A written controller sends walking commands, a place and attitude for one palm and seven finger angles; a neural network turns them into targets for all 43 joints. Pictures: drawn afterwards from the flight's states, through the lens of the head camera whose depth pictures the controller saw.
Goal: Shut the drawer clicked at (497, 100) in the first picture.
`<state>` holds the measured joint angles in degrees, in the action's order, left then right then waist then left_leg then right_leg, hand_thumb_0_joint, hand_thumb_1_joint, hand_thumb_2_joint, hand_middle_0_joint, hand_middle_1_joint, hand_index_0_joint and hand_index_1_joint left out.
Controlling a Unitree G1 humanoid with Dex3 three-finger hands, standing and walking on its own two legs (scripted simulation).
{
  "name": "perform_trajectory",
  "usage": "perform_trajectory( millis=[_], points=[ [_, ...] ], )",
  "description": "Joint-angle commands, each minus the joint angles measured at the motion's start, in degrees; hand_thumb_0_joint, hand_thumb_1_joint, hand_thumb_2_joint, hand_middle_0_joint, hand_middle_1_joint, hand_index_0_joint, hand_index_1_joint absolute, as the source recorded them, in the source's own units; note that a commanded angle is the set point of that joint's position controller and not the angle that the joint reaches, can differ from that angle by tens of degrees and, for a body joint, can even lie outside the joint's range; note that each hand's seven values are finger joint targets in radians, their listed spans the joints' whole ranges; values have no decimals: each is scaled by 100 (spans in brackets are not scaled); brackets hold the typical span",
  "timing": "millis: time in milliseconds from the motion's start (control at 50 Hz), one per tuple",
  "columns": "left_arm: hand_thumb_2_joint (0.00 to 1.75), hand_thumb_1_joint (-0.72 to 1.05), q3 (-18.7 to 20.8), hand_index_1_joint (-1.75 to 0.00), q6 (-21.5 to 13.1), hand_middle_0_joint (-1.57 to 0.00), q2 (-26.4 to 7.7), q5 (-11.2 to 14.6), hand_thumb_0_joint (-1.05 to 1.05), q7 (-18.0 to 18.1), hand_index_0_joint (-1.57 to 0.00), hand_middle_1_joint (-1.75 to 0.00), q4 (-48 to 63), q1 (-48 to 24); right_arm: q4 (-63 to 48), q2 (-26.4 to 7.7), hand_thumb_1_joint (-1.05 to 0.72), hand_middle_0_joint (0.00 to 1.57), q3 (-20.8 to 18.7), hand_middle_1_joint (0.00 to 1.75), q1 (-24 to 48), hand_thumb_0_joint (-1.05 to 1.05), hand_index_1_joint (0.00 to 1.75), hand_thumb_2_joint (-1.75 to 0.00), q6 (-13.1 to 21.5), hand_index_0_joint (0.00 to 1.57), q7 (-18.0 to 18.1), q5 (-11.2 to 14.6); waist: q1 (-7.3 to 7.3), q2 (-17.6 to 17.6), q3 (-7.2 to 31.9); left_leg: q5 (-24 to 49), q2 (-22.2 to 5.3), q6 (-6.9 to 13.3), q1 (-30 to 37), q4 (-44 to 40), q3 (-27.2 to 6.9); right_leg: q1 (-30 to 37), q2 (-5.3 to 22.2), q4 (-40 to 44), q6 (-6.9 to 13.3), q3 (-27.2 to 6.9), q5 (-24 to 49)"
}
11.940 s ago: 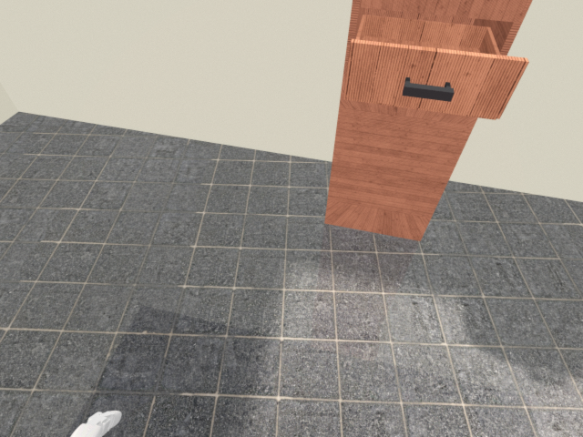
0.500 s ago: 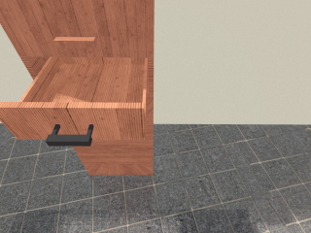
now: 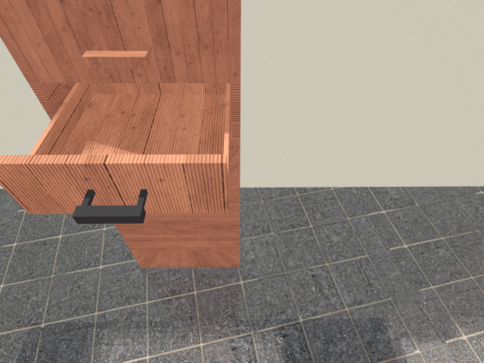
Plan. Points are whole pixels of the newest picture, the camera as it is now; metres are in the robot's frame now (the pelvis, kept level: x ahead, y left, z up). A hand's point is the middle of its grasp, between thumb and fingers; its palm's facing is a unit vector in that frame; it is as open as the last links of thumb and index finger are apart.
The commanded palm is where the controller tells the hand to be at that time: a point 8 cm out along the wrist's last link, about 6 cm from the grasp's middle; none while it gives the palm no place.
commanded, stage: come to a stop and stand still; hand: left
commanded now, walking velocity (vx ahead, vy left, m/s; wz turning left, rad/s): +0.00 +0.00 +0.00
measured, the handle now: (113, 204) +0.35 +0.24 +0.06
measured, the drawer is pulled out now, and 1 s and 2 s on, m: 0.23 0.23 0.23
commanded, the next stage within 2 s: look again from close up in 0.82 s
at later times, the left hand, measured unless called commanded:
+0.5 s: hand out of the picture -0.03 +0.20 -0.18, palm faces +0.00 -0.98 -0.19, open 7.4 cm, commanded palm none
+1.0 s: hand out of the picture -0.05 +0.18 -0.18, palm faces +0.01 -0.99 -0.14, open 7.4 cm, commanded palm none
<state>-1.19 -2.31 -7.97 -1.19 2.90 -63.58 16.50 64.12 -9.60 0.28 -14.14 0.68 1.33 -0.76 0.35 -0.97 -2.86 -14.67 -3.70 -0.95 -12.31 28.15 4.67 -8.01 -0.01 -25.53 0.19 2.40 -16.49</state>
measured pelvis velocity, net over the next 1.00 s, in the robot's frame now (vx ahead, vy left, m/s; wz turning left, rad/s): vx -0.03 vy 0.03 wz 0.00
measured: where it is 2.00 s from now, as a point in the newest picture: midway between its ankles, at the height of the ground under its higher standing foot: outside the picture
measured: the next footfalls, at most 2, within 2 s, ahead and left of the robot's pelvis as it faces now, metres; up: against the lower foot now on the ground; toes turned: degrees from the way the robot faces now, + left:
none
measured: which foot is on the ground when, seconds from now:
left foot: down 0.00-1.00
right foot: down 0.00-1.00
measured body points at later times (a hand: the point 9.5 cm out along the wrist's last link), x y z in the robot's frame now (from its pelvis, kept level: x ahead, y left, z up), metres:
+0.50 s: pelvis -0.03 +0.03 +0.00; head -0.03 +0.04 +0.45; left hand -0.03 +0.25 -0.16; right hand -0.02 -0.20 -0.15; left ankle +0.00 +0.13 -0.74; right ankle -0.03 -0.11 -0.74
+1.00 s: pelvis -0.03 +0.03 +0.00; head -0.02 +0.04 +0.45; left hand -0.05 +0.23 -0.17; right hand -0.02 -0.20 -0.15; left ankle +0.00 +0.13 -0.74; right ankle -0.03 -0.11 -0.74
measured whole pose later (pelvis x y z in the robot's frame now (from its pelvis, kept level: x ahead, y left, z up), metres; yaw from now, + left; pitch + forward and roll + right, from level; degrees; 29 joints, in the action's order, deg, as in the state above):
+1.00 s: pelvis -0.03 +0.03 +0.00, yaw +0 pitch -2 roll +0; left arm -1.5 -1.0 -8.1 -1.0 2.0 -63.3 18.9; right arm 65.0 -8.1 0.5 -15.5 0.8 1.0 -0.6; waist 0.0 1.7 -1.6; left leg -11.2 -0.8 1.6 -12.7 25.4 5.7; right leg -9.7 2.8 -25.4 -1.9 1.5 -14.1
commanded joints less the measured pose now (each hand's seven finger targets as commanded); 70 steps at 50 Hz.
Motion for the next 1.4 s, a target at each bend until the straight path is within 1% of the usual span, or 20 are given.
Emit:
perform_trajectory(
  millis=[0, 20, 40, 80, 120, 140, 220, 260, 300, 380, 440, 520, 620, 660, 820, 960, 1120, 1240, 1300, 1380],
  points=[
    [90, 90, 151, -30, -81, -20, -793, 65, 0, 75, -20, -30, 277, 454, -449, -453, -90, 20, -135, 30, -587, 0, 30, -90, 90, 20, 10, 19, 119, 525, 911, 1236, -204, 180, 285, 162, -320, 271, 817, -157, 242, -509, 3513],
    [90, 90, 157, -30, -52, -20, -754, 66, 0, 64, -20, -30, 337, 375, -487, -520, -90, 20, -153, 30, -565, 0, 30, -90, 77, 20, 14, 27, 124, 541, 906, 1328, -241, 189, 340, 91, -359, 186, 753, -143, 239, -481, 2948],
    [90, 90, 139, -30, 7, -20, -740, 59, 0, 53, -20, -30, 402, 328, -520, -539, -90, 20, -153, 30, -517, 0, 30, -90, 74, 20, 11, 9, 80, 395, 749, 1473, -272, 197, 358, 24, -372, 43, 656, -138, 228, -450, 2330],
    [90, 90, 133, -30, 77, -20, -696, 43, 0, 25, -20, -30, 426, 272, -577, -584, -90, 20, -147, 30, -368, 0, 30, -90, 39, 20, 2, 0, 48, 278, 107, 1026, -280, 230, 44, -175, -489, -417, 566, 34, 201, -446, 1021],
    [90, 90, 127, -30, 124, -20, -704, 31, 0, -8, -20, -30, 458, 238, -629, -591, -90, 20, -139, 30, -269, 0, 30, -90, 15, 20, -18, -3, 17, 50, -392, 344, -256, 259, -275, -474, -618, -734, 494, 204, 200, -500, 90],
    [90, 90, 123, -30, 134, -20, -714, 19, 0, -14, -20, -30, 473, 300, -626, -589, -90, 20, -135, 30, -292, 0, 30, -90, 17, 20, -27, -17, -19, 52, -385, 321, -282, 275, -281, -544, -667, -698, 471, 245, 187, -473, 40],
    [90, 90, 115, -30, 148, -20, -738, 28, 0, -48, -20, -30, 505, 311, -638, -641, -90, 20, -138, 30, -305, 0, 30, -90, 7, 20, -42, -17, -5, 179, -513, -371, -207, 270, -399, -769, -721, -836, 478, 335, 172, -493, -327],
    [90, 90, 110, -30, 167, -20, -735, 18, 0, -51, -20, -30, 534, 346, -629, -685, -90, 20, -145, 30, -327, 0, 30, -90, 14, 20, -48, -19, -23, -3, -449, -584, -260, 290, -436, -935, -802, -748, 447, 284, 147, -445, -253],
    [90, 90, 115, -30, 172, -20, -737, 17, 0, -64, -20, -30, 529, 390, -627, -700, -90, 20, -157, 30, -305, 0, 30, -90, 17, 20, -51, -22, -55, -1, -408, -819, -277, 298, -499, -1063, -844, -695, 457, 275, 130, -394, -233],
    [90, 90, 112, -30, 157, -20, -729, 20, 0, -81, -20, -30, 513, 469, -585, -722, -90, 20, -155, 30, -321, 0, 30, -90, 51, 20, -50, -9, -68, -86, -116, -696, -310, 313, -366, -1125, -854, -531, 478, 258, 112, -374, 27],
    [90, 90, 111, -30, 143, -20, -734, 15, 0, -84, -20, -30, 467, 500, -514, -686, -90, 20, -150, 30, -361, 0, 30, -90, 63, 20, -48, 6, -67, 33, -56, -528, -313, 313, -288, -1121, -828, -487, 492, 312, 100, -369, 136],
    [90, 90, 92, -30, 119, -20, -704, 28, 0, -85, -20, -30, 369, 554, -402, -624, -90, 20, -128, 30, -396, 0, 30, -90, 69, 20, -50, 19, -58, 166, -129, -303, -252, 291, -204, -1017, -733, -581, 565, 434, 99, -437, 175],
    [90, 90, 80, -30, 104, -20, -664, 35, 0, -82, -20, -30, 268, 626, -285, -574, -90, 20, -110, 30, -435, 0, 30, -90, 74, 20, -41, 27, -43, 115, -116, -16, -236, 272, -63, -942, -638, -626, 583, 488, 92, -474, 308],
    [90, 90, 84, -30, 97, -20, -645, 30, 0, -73, -20, -30, 248, 641, -236, -544, -90, 20, -105, 30, -445, 0, 30, -90, 77, 20, -37, 34, -52, 207, -133, 126, -243, 274, -38, -910, -616, -598, 592, 510, 84, -473, 389],
    [90, 90, 81, -30, 102, -20, -573, 29, 0, -67, -20, -30, 161, 709, -142, -481, -90, 20, -103, 30, -417, 0, 30, -90, 67, 20, -28, 34, -50, 117, -222, -14, -242, 256, -54, -995, -620, -646, 581, 546, 78, -472, 319],
    [90, 90, 93, -30, 98, -20, -548, 25, 0, -56, -20, -30, 166, 686, -88, -455, -90, 20, -96, 30, -419, 0, 30, -90, 82, 20, -17, 36, -58, 89, -153, 329, -262, 256, 38, -936, -574, -567, 586, 534, 69, -452, 531],
    [90, 90, 98, -30, 108, -20, -520, 27, 0, -63, -20, -30, 154, 682, -75, -436, -90, 20, -98, 30, -410, 0, 30, -90, 64, 20, -16, 27, -64, 85, -278, 49, -263, 247, -33, -1055, -608, -626, 582, 578, 81, -459, 411],
    [90, 90, 115, -30, 97, -20, -533, 24, 0, -56, -20, -30, 182, 680, -53, -419, -90, 20, -110, 30, -440, 0, 30, -90, 66, 20, -13, 31, -58, 230, -89, 326, -273, 248, 127, -978, -569, -544, 574, 582, 78, -461, 547],
    [90, 90, 112, -30, 93, -20, -531, 25, 0, -61, -20, -30, 170, 670, -47, -417, -90, 20, -104, 30, -446, 0, 30, -90, 75, 20, -16, 33, -56, 152, -135, 270, -264, 237, 73, -1007, -552, -560, 591, 591, 78, -482, 529],
    [90, 90, 111, -30, 81, -20, -528, 29, 0, -57, -20, -30, 169, 692, -37, -400, -90, 20, -104, 30, -441, 0, 30, -90, 80, 20, -11, 36, -58, 173, -73, 516, -262, 238, 162, -932, -524, -536, 594, 592, 79, -496, 654]
  ],
)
